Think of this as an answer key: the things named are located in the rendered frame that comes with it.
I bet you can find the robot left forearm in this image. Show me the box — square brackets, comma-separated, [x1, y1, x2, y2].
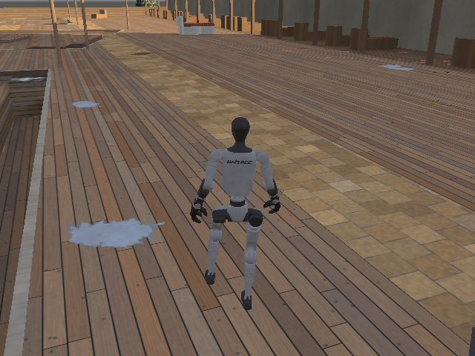
[193, 179, 209, 209]

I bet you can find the left robot upper arm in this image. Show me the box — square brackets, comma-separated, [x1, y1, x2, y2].
[203, 149, 224, 191]

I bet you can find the robot right shin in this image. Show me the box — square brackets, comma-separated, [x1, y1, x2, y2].
[244, 251, 257, 300]

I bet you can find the robot left foot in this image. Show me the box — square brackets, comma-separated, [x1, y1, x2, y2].
[205, 270, 215, 285]

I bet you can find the robot left hand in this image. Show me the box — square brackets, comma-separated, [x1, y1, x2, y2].
[190, 205, 207, 223]

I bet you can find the right robot upper arm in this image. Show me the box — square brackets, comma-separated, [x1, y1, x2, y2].
[255, 150, 275, 190]

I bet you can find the robot right forearm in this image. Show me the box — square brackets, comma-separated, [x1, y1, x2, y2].
[267, 179, 280, 204]

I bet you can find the robot right hand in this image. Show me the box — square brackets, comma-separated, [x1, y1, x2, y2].
[263, 200, 281, 214]

